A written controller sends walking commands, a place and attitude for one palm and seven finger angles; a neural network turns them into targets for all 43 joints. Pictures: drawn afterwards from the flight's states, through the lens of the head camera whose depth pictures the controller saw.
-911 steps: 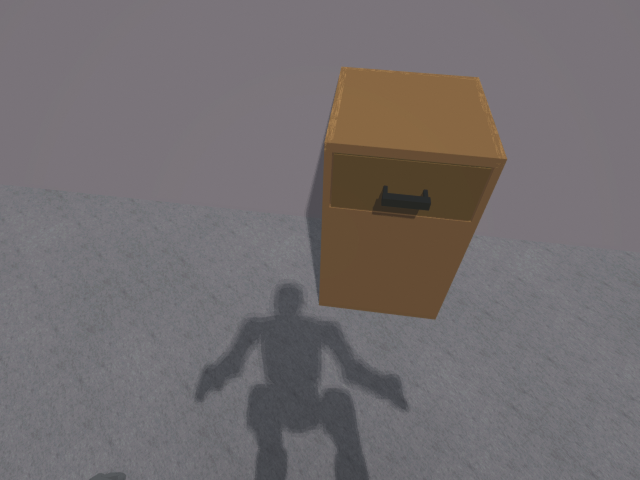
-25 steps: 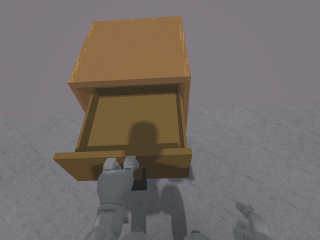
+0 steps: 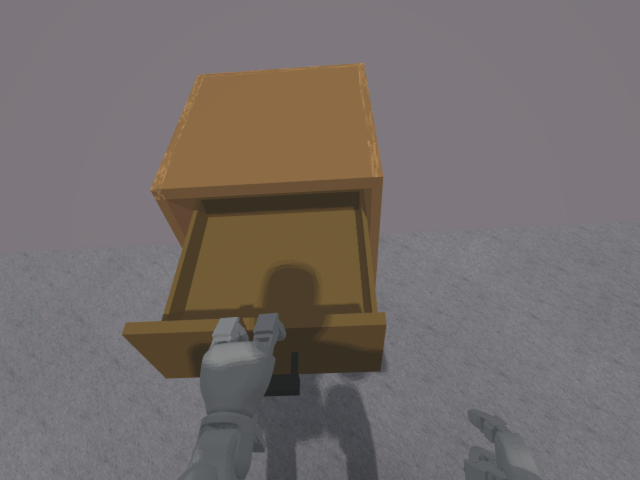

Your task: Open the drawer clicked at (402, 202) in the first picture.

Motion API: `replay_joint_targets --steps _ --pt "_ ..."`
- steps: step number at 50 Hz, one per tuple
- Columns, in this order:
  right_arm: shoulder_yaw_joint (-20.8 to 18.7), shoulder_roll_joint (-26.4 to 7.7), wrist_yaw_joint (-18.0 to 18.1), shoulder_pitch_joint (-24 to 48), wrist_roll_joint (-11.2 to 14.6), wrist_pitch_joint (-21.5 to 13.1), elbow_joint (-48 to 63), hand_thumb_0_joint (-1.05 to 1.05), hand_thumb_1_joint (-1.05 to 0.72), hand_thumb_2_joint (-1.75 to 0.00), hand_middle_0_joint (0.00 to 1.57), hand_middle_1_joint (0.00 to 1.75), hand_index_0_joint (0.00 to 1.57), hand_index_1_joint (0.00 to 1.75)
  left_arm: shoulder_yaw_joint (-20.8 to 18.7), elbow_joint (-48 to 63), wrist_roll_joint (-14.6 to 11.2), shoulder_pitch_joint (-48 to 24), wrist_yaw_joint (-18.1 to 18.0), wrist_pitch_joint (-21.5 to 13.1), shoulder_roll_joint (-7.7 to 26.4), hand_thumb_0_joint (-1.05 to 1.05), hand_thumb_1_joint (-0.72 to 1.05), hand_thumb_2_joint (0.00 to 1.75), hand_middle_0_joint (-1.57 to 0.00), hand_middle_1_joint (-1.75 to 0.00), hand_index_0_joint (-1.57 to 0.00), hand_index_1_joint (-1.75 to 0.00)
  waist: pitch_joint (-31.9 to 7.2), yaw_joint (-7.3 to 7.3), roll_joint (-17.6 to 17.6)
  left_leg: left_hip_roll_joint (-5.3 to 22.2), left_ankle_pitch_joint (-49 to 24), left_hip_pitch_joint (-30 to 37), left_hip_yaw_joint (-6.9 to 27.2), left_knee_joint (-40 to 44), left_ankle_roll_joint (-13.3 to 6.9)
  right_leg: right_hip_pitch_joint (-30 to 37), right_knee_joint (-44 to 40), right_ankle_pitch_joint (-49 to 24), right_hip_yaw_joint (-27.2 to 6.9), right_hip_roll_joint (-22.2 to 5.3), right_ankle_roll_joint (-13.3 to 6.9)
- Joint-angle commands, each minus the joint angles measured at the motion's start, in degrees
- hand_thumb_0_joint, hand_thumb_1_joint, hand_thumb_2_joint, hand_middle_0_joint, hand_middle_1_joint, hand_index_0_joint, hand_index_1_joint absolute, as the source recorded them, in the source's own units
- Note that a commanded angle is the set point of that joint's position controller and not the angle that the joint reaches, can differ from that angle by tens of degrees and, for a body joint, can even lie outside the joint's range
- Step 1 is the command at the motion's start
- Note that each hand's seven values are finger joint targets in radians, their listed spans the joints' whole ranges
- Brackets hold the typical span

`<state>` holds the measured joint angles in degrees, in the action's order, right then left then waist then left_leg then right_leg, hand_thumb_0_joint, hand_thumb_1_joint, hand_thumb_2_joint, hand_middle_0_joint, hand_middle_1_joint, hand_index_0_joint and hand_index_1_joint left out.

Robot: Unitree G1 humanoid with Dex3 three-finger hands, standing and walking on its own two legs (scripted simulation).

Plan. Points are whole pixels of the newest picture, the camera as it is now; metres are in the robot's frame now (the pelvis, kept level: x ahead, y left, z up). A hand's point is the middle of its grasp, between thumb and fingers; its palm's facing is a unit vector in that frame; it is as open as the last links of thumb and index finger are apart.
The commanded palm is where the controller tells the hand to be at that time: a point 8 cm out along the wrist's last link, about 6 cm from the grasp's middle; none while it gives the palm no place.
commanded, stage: lift the hand off the handle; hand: left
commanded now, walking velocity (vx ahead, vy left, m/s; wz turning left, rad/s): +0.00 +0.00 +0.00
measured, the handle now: (261, 372) +0.30 +0.13 -0.12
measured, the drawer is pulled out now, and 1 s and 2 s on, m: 0.28 0.28 0.28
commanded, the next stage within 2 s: draw the hand back to the body in 0.80 s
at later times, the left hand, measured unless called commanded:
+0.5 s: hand (253, 368) +0.26 +0.11 +0.00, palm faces +0.00 -0.16 -0.99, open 13.9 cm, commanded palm +0.23 +0.12 +0.06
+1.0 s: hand (246, 365) +0.26 +0.11 +0.02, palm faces +0.01 -0.17 -0.98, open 13.8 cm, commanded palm +0.22 +0.13 +0.09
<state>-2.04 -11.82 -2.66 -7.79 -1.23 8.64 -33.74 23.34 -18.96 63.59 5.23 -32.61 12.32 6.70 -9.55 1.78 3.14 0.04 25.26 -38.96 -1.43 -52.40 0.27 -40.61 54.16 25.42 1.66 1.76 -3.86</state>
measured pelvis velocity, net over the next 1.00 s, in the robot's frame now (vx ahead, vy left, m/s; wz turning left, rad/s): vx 0.01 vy -0.01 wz -0.03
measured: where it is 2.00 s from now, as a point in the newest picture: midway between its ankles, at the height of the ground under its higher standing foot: outside the picture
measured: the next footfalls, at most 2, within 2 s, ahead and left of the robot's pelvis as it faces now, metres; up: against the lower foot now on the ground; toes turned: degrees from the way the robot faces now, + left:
none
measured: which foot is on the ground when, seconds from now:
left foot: down 0.00-1.00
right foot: down 0.00-1.00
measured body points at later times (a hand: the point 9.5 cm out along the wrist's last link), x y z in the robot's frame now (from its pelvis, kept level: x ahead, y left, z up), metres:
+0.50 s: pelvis +0.01 +0.00 +0.02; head +0.02 -0.05 +0.47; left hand +0.25 +0.12 +0.05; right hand +0.21 -0.22 -0.09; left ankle +0.01 +0.13 -0.69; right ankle +0.01 -0.08 -0.69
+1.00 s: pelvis +0.01 -0.01 +0.03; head +0.01 -0.05 +0.47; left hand +0.25 +0.12 +0.08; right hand +0.22 -0.22 -0.07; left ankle +0.01 +0.13 -0.69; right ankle +0.01 -0.08 -0.69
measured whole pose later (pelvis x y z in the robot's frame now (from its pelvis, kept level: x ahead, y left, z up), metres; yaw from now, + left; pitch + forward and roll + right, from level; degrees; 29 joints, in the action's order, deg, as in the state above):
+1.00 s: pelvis +0.01 -0.01 +0.03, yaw -1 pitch +6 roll +2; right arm -1.6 -12.1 -3.8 -5.8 -0.2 7.9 -33.0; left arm 23.2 -8.8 62.2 8.6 -24.5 11.3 9.6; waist -7.3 4.2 3.4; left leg 0.5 21.1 -25.8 -2.5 -40.7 0.7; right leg -28.5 43.8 21.5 0.2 2.6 -4.2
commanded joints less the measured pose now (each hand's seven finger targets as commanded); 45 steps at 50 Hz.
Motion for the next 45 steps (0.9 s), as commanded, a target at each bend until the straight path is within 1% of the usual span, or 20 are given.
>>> replay_joint_targets --steps 1,4,6,7,9,10,11,14,18,19,22,26,27,29,32,34,35,39,41,45 --pt "-1.59 -4.9 0.46 7.49 0.77 -2.51 9.23 0.0 -0.9 -0.9 0.2 0.3 0.2 0.3 -2.92 12.44 0.82 -9.5 -2.08 -0.05 2.8 0.0 -0.5 0.3 -0.3 -1.2 -0.3 -1.2 -10.67 -0.61 -7.41 -2.27 -10.22 6.39 -0.3 6.56 -2.5 11.36 -12.06 -16.13 -3.85 -0.7 1.0" --pt "-1.54 -5.14 0.33 7.97 0.93 -2.47 9.32 0.0 -0.9 -0.9 0.2 0.3 0.2 0.3 -1.74 12.73 0.63 -10.93 -1.17 0.38 2.15 0.0 -0.5 0.3 -0.3 -1.2 -0.3 -1.2 -10.04 -0.84 -6.73 -2.23 -10.31 7.97 -0.23 7.51 -2.65 11.43 -13.35 -14.61 -3.8 -0.62 0.88" --pt "-1.41 -5.08 0.46 8.01 1.09 -2.36 9.2 0.0 -0.9 -0.9 0.2 0.3 0.2 0.3 -1.45 12.23 0.47 -11.9 -0.47 0.46 2.19 0.0 -0.5 0.3 -0.3 -1.2 -0.3 -1.2 -9.28 -0.88 -7.59 -2.21 -9.78 8.51 -0.19 8.14 -2.69 11.29 -13.94 -12.94 -3.77 -0.65 1.08" --pt "-1.37 -5.1 0.47 8.17 1.11 -2.45 9.47 0.0 -0.9 -0.9 0.2 0.3 0.2 0.3 -1.07 12.7 0.46 -12.39 -0.11 0.38 2.04 0.0 -0.5 0.3 -0.3 -1.2 -0.3 -1.2 -9.66 -0.57 -6.52 -2.23 -9.85 8.98 -0.22 8.53 -2.69 11.49 -14.13 -12.53 -3.79 -0.69 1.05" --pt "-1.47 -5.23 0.44 7.88 1.17 -2.4 9.54 0.0 -0.9 -0.9 0.2 0.3 0.2 0.3 -1.49 13.51 0.26 -13.18 0.42 0.14 2.57 0.0 -0.5 0.3 -0.3 -1.2 -0.3 -1.2 -10.33 -0.48 -6.19 -2.12 -11.14 10.25 -0.09 9.08 -2.69 12.49 -14.24 -13.69 -3.55 -0.54 0.77" --pt "-1.48 -4.92 0.29 7.97 1.21 -2.54 9.74 0.0 -0.9 -0.9 0.2 0.3 0.2 0.3 -1.26 13.17 0.25 -11.15 0.63 0.04 2.07 0.0 -0.5 0.3 -0.3 -1.2 -0.3 -1.2 -10.53 0.12 -5.95 -2.07 -11.61 10.7 -0.36 9.26 -2.65 12.76 -14.16 -14.19 -3.45 -0.56 0.82" --pt "-1.37 -4.97 0.26 8.1 1.28 -2.46 9.7 0.0 -0.9 -0.9 0.2 0.3 0.2 0.3 -0.52 13.01 0.04 -11.59 0.96 -0.02 1.6 0.0 -0.5 0.3 -0.3 -1.2 -0.3 -1.2 -9.41 -0.22 -6.8 -2.05 -11.41 10.71 -0.18 9.6 -2.67 12.77 -14.47 -14.23 -3.19 -0.59 0.87" --pt "-1.38 -5.11 0.26 8.48 1.32 -2.45 9.84 0.0 -0.9 -0.9 0.2 0.3 0.2 0.3 -2.96 13.31 0.04 -10.96 1.24 -0.14 3.82 0.0 -0.5 0.3 -0.3 -1.2 -0.3 -1.2 -9.77 0.68 -7.36 -2.23 -12.18 10.65 -0.44 10.22 -2.56 14.98 -15.24 -16.33 -4.19 -0.73 0.85" --pt "-1.4 -4.79 -0.21 9.06 1.29 -2.53 9.99 0.0 -0.9 -0.9 0.2 0.3 0.2 0.3 -2.05 14.74 0.37 -9.15 1.55 -0.1 2.97 0.0 -0.5 0.3 -0.3 -1.2 -0.3 -1.2 -10.08 1.02 -6.32 -2.19 -14.1 11.86 -0.81 10.78 -2.34 16.25 -15.15 -19.9 -4.52 -0.76 0.8" --pt "-1.44 -5.0 -0.35 9.04 1.38 -2.47 10.16 0.0 -0.9 -0.9 0.2 0.3 0.2 0.3 -2.29 15.22 0.16 -9.13 1.82 0.15 3.23 0.0 -0.5 0.3 -0.3 -1.2 -0.3 -1.2 -10.19 0.92 -7.25 -2.21 -14.57 11.93 -0.79 11.0 -2.35 17.14 -15.49 -20.92 -4.7 -0.8 0.76" --pt "-1.4 -4.82 -0.56 9.48 1.4 -2.69 10.31 0.0 -0.9 -0.9 0.2 0.3 0.2 0.3 -1.01 16.93 -0.04 -9.11 2.59 0.22 2.73 0.0 -0.5 0.3 -0.3 -1.2 -0.3 -1.2 -9.36 0.86 -7.56 -2.19 -14.21 12.7 -0.98 11.57 -2.53 17.26 -16.51 -20.09 -4.93 -1.06 1.15" --pt "-1.25 -4.77 -0.36 10.21 1.53 -2.74 10.01 0.0 -0.9 -0.9 0.2 0.3 0.2 0.3 -2.92 18.23 -0.04 -10.32 3.14 -0.09 5.0 0.0 -0.5 0.3 -0.3 -1.2 -0.3 -1.2 -8.32 1.02 -7.62 -2.25 -13.59 13.58 -0.95 12.52 -2.47 17.42 -17.68 -17.95 -5.56 -1.0 1.1" --pt "-1.18 -4.76 -0.37 10.13 1.36 -2.96 10.11 0.0 -0.9 -0.9 0.2 0.3 0.2 0.3 -2.19 18.81 -0.05 -10.53 3.3 -0.26 4.41 0.0 -0.5 0.3 -0.3 -1.2 -0.3 -1.2 -8.41 1.01 -7.31 -2.29 -13.66 14.04 -1.06 12.55 -2.63 17.56 -18.06 -18.01 -5.69 -1.14 1.26" --pt "-1.17 -4.78 -0.24 10.41 1.51 -3.05 10.01 0.0 -0.9 -0.9 0.2 0.3 0.2 0.3 -3.91 19.23 -0.5 -9.31 3.62 -0.41 5.82 0.0 -0.5 0.3 -0.3 -1.2 -0.3 -1.2 -8.6 1.6 -7.7 -2.4 -14.18 14.29 -1.05 13.2 -2.52 19.24 -18.66 -19.03 -6.29 -1.16 1.09" --pt "-1.22 -4.58 -0.66 10.55 1.52 -3.37 10.23 0.0 -0.9 -0.9 0.2 0.3 0.2 0.3 -1.46 20.67 -0.62 -8.08 4.37 -0.56 3.62 0.0 -0.5 0.3 -0.3 -1.2 -0.3 -1.2 -8.19 1.42 -7.17 -2.2 -14.98 15.43 -1.05 13.51 -2.56 18.79 -18.68 -19.35 -5.54 -1.17 1.19" --pt "-1.19 -4.68 -0.81 10.88 1.64 -3.23 10.3 0.0 -0.9 -0.9 0.2 0.3 0.2 0.3 -1.8 20.85 -0.81 -7.61 5.02 -0.38 4.19 0.0 -0.5 0.3 -0.3 -1.2 -0.3 -1.2 -7.18 1.36 -7.35 -2.13 -15.35 15.95 -0.86 13.95 -2.46 18.71 -19.34 -18.77 -5.79 -0.98 1.0" --pt "-1.09 -4.67 -0.97 10.55 1.62 -3.41 10.38 0.0 -0.9 -0.9 0.2 0.3 0.2 0.3 -0.61 21.53 -0.92 -7.78 5.36 -0.38 3.24 0.0 -0.5 0.3 -0.3 -1.2 -0.3 -1.2 -7.38 1.26 -7.75 -2.13 -15.22 16.07 -0.87 14.08 -2.62 18.75 -19.26 -18.51 -5.4 -1.17 1.23" --pt "-1.08 -4.76 -0.8 10.79 1.68 -3.47 10.15 0.0 -0.9 -0.9 0.2 0.3 0.2 0.3 -3.14 20.05 -0.33 -7.2 5.9 -0.83 5.43 0.0 -0.5 0.3 -0.3 -1.2 -0.3 -1.2 -6.27 1.87 -8.52 -2.15 -14.51 15.69 -0.99 14.46 -2.43 18.87 -20.15 -17.23 -6.42 -0.97 1.0" --pt "-1.05 -4.61 -0.9 10.94 1.69 -3.48 10.04 0.0 -0.9 -0.9 0.2 0.3 0.2 0.3 -1.95 20.28 -0.05 -8.82 5.9 -1.08 4.51 0.0 -0.5 0.3 -0.3 -1.2 -0.3 -1.2 -5.9 1.43 -7.85 -2.14 -13.98 15.81 -1.03 14.31 -2.44 17.8 -20.0 -16.38 -6.06 -1.14 1.06" --pt "-1.14 -4.54 -1.06 10.5 1.35 -3.79 10.18 0.0 -0.9 -0.9 0.2 0.3 0.2 0.3 -3.18 21.16 0.27 -8.38 5.27 -1.57 5.32 0.0 -0.5 0.3 -0.3 -1.2 -0.3 -1.2 -7.9 1.89 -6.33 -2.04 -15.51 16.55 -1.21 13.94 -2.39 18.64 -19.17 -18.92 -6.35 -0.93 0.79"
